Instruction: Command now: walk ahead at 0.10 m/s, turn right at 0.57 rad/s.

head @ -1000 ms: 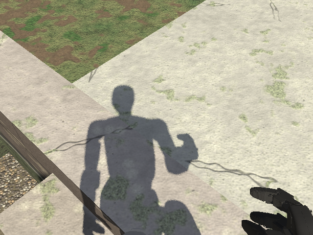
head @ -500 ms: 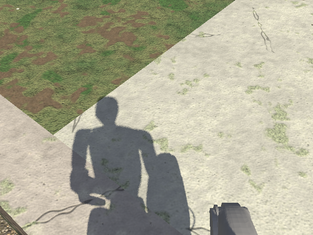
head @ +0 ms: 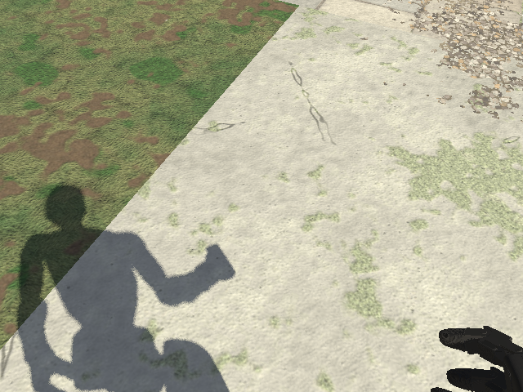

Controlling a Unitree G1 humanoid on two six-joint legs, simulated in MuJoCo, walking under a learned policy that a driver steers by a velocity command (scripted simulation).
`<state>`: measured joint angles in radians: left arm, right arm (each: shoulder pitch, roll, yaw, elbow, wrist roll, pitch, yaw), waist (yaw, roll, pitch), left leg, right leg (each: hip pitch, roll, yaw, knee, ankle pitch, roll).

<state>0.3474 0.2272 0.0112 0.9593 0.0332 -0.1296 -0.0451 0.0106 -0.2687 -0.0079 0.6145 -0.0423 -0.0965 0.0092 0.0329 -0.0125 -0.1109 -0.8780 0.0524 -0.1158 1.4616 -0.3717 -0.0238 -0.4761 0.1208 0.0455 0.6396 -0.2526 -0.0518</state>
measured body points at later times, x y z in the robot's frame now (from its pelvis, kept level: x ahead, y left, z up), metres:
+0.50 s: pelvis +0.05 +0.05 +0.02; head +0.08 +0.05 +0.47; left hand +0.33 +0.19 -0.07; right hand +0.06 -0.26 -0.07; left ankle +0.13 +0.15 -0.72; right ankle +0.02 -0.10 -0.66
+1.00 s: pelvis +0.03 +0.04 +0.01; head +0.05 +0.04 +0.46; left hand +0.34 +0.14 -0.07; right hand +0.05 -0.27 -0.07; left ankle +0.11 +0.12 -0.72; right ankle +0.01 -0.09 -0.72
